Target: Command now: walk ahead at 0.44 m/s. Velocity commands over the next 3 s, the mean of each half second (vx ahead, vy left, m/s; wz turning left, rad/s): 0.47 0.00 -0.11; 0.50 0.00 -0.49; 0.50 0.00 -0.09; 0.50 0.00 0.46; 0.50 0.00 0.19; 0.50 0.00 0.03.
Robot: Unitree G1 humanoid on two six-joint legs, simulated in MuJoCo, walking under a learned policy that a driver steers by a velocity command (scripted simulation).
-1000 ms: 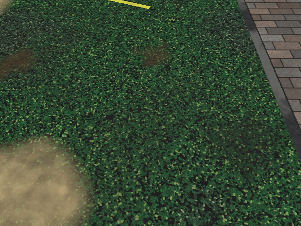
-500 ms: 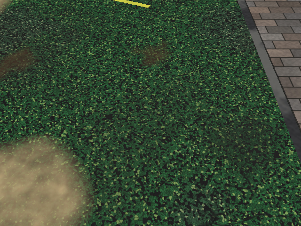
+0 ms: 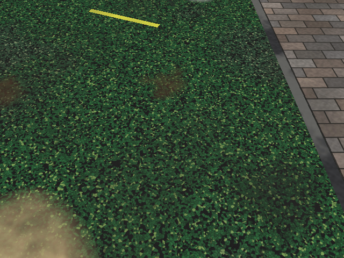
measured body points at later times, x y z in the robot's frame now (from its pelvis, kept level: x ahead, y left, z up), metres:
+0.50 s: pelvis +0.29 -0.06 +0.00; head +0.31 -0.07 +0.45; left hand +0.34 +0.20 -0.14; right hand +0.40 -0.34 -0.12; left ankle +0.34 +0.10 -0.67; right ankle +0.31 -0.14 -0.75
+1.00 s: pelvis +0.57 -0.03 +0.00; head +0.59 -0.03 +0.45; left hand +0.78 +0.19 -0.12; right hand +0.54 -0.32 -0.12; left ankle +0.61 +0.07 -0.75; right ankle +0.54 -0.19 -0.66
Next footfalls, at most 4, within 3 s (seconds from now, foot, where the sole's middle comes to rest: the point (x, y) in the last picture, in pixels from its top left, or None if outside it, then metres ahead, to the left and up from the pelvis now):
0.26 right None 0.35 -0.14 -0.78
0.78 left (152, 231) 0.64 0.06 -0.78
1.28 right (231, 195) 0.80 -0.29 -0.78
1.84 left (195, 134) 1.17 -0.17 -0.78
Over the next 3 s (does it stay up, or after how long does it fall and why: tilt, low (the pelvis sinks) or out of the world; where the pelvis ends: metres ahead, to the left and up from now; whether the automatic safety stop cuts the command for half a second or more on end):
stays up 1.64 -0.25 -0.01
